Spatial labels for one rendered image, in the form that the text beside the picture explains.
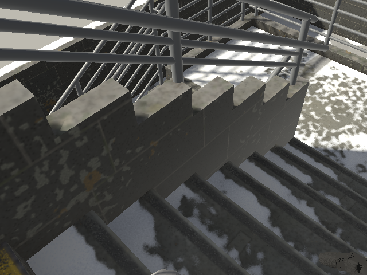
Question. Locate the robot right hand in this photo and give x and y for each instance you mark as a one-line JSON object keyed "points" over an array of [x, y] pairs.
{"points": [[352, 263]]}

